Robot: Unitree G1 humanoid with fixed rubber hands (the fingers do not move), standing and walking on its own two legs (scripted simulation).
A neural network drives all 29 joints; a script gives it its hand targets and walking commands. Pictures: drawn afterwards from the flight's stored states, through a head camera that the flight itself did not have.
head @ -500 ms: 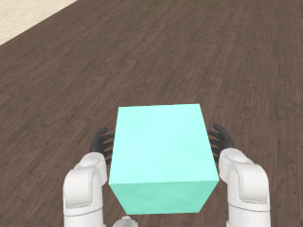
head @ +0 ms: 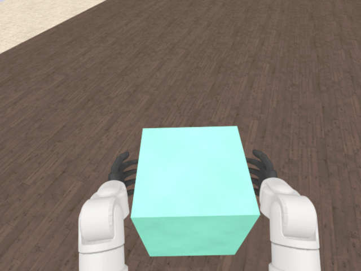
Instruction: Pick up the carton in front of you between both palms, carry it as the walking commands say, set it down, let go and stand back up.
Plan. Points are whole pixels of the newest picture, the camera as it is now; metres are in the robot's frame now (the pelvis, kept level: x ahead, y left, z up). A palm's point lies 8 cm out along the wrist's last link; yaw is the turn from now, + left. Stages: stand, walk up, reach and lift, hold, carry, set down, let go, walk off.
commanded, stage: carry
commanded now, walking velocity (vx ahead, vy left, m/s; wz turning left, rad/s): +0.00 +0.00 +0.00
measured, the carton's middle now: (191, 194) +0.29 +0.00 +0.01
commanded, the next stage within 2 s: hold in 1.50 s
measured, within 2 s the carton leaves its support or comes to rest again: neither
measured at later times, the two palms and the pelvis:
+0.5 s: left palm (133, 191) +0.29 +0.13 +0.03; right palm (266, 189) +0.29 -0.17 +0.04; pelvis +0.01 -0.02 -0.01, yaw +0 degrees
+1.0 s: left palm (133, 198) +0.27 +0.13 +0.04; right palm (270, 196) +0.27 -0.17 +0.04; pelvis -0.02 -0.02 +0.00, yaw +0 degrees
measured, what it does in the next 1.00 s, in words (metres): stands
